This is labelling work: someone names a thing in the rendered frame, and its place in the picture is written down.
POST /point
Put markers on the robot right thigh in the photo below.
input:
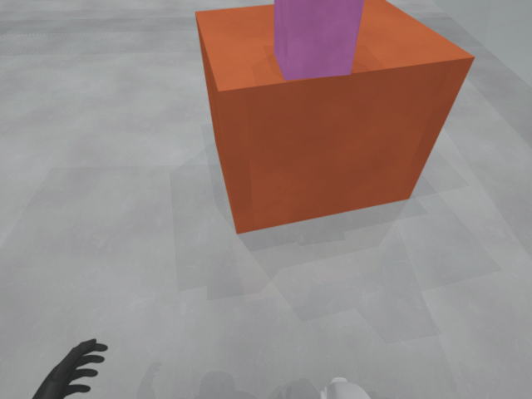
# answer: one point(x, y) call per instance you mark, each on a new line
point(343, 390)

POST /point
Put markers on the left robot hand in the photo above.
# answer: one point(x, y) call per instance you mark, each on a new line
point(56, 384)

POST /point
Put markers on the right robot shin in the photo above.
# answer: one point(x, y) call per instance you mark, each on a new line
point(338, 379)

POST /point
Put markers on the pedestal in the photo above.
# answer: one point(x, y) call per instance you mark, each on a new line
point(302, 149)

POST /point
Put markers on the carton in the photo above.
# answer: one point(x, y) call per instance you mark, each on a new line
point(316, 38)

